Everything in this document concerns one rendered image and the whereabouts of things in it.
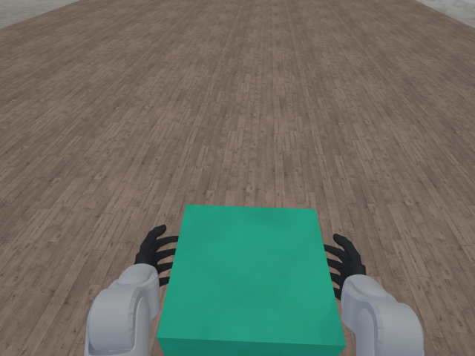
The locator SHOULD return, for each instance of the robot left hand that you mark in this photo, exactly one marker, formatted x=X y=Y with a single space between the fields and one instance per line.
x=148 y=251

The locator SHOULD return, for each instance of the robot left forearm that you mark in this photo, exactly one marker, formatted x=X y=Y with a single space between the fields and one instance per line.
x=118 y=322

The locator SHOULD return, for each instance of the robot right forearm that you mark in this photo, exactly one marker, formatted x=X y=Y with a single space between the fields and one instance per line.
x=383 y=327

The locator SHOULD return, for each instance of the carton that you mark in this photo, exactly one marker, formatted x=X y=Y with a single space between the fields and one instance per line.
x=250 y=281

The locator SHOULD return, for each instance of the robot right hand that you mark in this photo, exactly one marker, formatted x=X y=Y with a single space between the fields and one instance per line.
x=351 y=262

